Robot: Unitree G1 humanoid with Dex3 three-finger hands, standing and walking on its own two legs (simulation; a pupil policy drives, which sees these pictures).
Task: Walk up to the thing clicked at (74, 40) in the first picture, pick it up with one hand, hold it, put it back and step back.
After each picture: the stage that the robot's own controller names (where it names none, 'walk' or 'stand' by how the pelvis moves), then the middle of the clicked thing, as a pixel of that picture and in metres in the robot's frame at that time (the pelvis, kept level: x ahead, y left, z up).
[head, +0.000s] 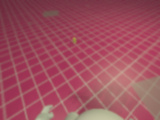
stand; (74, 40) +1.71 +0.43 -0.72
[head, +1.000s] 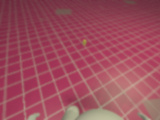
walk; (84, 42) +1.62 +0.17 -0.70
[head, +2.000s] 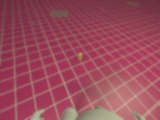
walk; (80, 56) +1.13 +0.16 -0.71
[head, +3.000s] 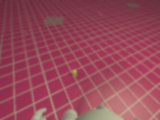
walk; (74, 73) +0.75 +0.21 -0.71
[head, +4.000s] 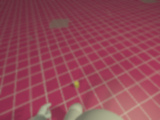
walk; (76, 84) +0.52 +0.22 -0.70
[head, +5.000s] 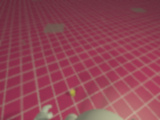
stand; (72, 93) +0.44 +0.21 -0.72
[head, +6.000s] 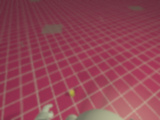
stand; (72, 93) +0.44 +0.23 -0.73
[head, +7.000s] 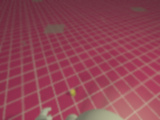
stand; (73, 92) +0.45 +0.22 -0.73
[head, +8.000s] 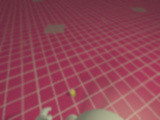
stand; (73, 93) +0.44 +0.22 -0.73
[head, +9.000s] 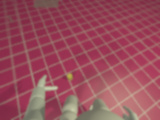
go down; (69, 77) +0.48 +0.21 -0.64
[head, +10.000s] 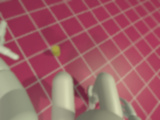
go down; (56, 51) +0.53 +0.26 -0.31
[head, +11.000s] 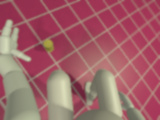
close in; (48, 46) +0.52 +0.27 -0.29
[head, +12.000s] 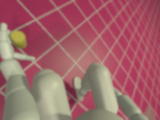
close; (19, 40) +0.50 +0.32 -0.23
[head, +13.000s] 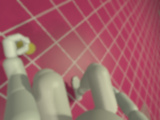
close; (24, 45) +0.46 +0.29 -0.23
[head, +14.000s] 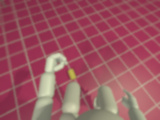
close; (72, 74) +0.42 +0.19 -0.51
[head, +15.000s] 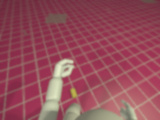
go down; (73, 93) +0.37 +0.18 -0.69
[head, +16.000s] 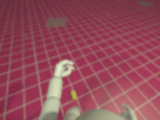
hold; (74, 95) +0.38 +0.18 -0.71
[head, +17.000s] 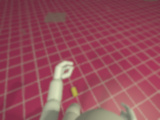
hold; (74, 92) +0.38 +0.17 -0.70
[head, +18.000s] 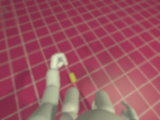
crouch; (72, 78) +0.41 +0.16 -0.57
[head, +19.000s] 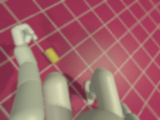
lower; (52, 56) +0.46 +0.21 -0.30
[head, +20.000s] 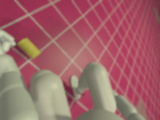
lower; (30, 49) +0.45 +0.24 -0.26
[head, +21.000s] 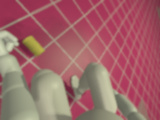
lower; (34, 46) +0.47 +0.22 -0.26
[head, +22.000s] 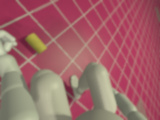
lower; (36, 44) +0.49 +0.20 -0.26
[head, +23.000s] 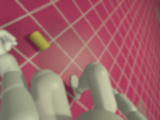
lower; (40, 41) +0.51 +0.18 -0.27
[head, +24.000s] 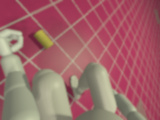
open; (44, 40) +0.53 +0.16 -0.27
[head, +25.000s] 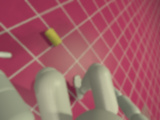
stand; (53, 37) +0.55 +0.13 -0.27
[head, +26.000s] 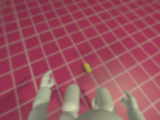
walk; (87, 68) +0.53 -0.01 -0.54
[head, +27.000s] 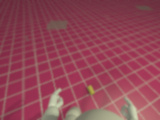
stand; (91, 90) +0.50 -0.06 -0.69
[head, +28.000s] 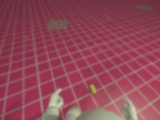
stand; (92, 89) +0.52 -0.08 -0.69
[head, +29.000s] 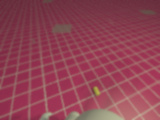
stand; (96, 91) +0.54 -0.12 -0.74
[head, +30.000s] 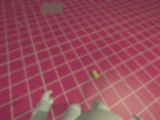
walk; (95, 74) +0.61 -0.16 -0.73
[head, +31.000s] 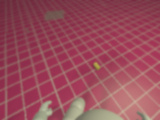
walk; (96, 66) +0.84 -0.09 -0.73
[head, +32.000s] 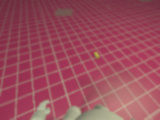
stand; (96, 55) +1.18 -0.14 -0.73
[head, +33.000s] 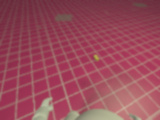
stand; (96, 57) +1.20 -0.13 -0.74
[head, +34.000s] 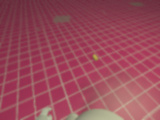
stand; (95, 57) +1.23 -0.11 -0.75
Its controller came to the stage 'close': yes
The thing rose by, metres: 0.01
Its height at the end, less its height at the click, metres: -0.02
